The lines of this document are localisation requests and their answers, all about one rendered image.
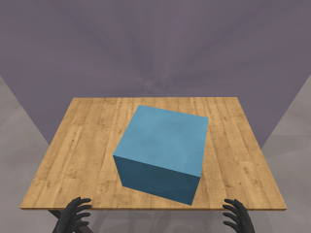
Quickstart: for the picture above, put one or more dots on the right robot hand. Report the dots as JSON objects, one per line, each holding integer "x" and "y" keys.
{"x": 242, "y": 218}

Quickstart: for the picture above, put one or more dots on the carton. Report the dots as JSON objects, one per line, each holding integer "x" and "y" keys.
{"x": 161, "y": 153}

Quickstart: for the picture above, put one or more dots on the table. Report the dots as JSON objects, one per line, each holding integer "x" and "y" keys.
{"x": 79, "y": 161}

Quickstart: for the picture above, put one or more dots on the left robot hand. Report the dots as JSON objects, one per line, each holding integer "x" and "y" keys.
{"x": 66, "y": 222}

